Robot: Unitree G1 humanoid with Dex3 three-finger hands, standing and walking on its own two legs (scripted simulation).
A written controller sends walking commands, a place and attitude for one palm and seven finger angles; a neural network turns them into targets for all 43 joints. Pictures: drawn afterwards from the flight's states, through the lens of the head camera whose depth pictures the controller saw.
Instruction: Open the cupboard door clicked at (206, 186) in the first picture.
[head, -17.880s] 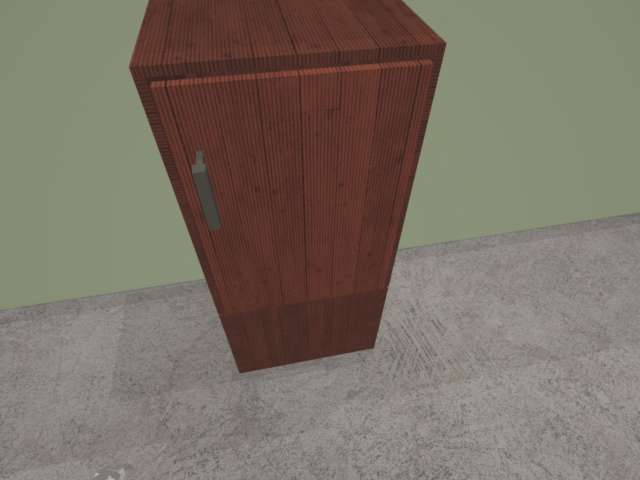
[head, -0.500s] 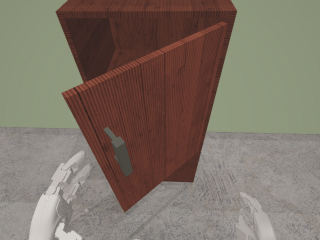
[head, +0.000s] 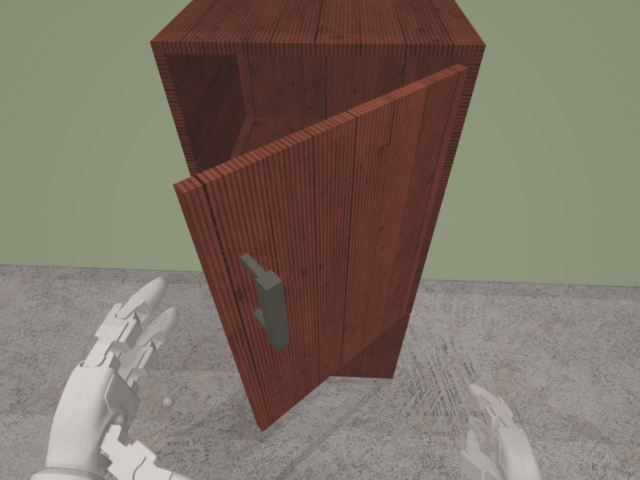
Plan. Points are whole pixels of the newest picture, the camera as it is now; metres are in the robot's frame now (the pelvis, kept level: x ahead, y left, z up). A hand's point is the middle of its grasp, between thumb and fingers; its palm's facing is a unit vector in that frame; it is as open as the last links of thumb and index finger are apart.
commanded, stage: draw the hand back to the body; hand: left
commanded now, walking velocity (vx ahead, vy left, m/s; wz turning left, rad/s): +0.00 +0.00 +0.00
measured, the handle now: (264, 302) +0.30 +0.10 +0.10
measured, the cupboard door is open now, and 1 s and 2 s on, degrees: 43 43 43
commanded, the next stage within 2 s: step back with the hand held close in 1.26 s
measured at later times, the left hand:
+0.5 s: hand (87, 358) +0.19 +0.23 +0.16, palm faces +0.31 -0.88 -0.36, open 13.7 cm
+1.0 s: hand (39, 287) +0.22 +0.26 +0.22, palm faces +0.47 -0.79 -0.39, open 8.0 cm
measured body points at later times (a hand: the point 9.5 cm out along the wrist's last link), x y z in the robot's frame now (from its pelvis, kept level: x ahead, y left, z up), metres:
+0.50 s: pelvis +0.02 +0.01 +0.04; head +0.00 +0.00 +0.49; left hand +0.17 +0.28 +0.18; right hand +0.20 -0.20 -0.03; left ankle +0.01 +0.11 -0.68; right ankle +0.02 -0.12 -0.68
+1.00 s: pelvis +0.03 +0.00 +0.06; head +0.00 -0.02 +0.51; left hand +0.19 +0.30 +0.24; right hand +0.22 -0.22 -0.02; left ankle +0.01 +0.11 -0.68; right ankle +0.02 -0.12 -0.68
